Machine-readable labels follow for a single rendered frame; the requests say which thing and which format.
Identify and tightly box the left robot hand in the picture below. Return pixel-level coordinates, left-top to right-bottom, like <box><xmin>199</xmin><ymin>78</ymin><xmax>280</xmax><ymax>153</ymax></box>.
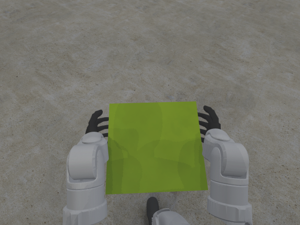
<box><xmin>85</xmin><ymin>110</ymin><xmax>109</xmax><ymax>137</ymax></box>

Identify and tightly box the right robot shin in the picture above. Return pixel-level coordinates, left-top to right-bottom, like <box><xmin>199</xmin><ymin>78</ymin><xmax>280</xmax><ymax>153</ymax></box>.
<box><xmin>152</xmin><ymin>209</ymin><xmax>170</xmax><ymax>225</ymax></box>

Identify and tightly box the right robot forearm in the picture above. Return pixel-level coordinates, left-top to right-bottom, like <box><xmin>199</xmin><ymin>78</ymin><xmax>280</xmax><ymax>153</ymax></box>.
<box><xmin>202</xmin><ymin>128</ymin><xmax>253</xmax><ymax>225</ymax></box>

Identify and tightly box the carton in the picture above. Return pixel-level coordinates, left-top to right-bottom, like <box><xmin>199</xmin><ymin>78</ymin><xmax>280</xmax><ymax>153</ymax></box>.
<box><xmin>105</xmin><ymin>101</ymin><xmax>208</xmax><ymax>195</ymax></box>

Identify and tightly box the right robot hand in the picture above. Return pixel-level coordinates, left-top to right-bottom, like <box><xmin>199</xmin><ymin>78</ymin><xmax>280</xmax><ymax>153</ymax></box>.
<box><xmin>198</xmin><ymin>105</ymin><xmax>221</xmax><ymax>143</ymax></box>

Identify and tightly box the left robot forearm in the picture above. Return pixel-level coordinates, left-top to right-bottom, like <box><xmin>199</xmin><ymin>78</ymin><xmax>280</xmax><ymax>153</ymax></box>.
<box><xmin>62</xmin><ymin>132</ymin><xmax>109</xmax><ymax>225</ymax></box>

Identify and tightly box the robot right foot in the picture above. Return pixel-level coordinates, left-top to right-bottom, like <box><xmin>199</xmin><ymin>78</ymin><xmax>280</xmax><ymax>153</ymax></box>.
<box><xmin>147</xmin><ymin>197</ymin><xmax>159</xmax><ymax>225</ymax></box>

